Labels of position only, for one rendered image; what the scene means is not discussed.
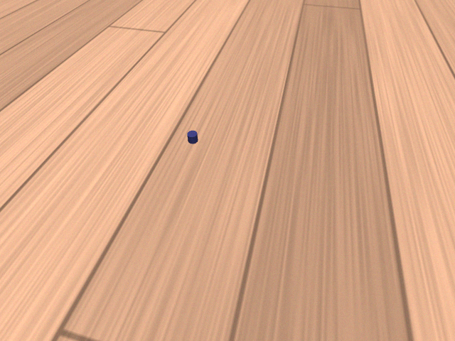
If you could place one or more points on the tin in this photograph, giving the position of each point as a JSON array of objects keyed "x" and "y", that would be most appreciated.
[{"x": 192, "y": 137}]

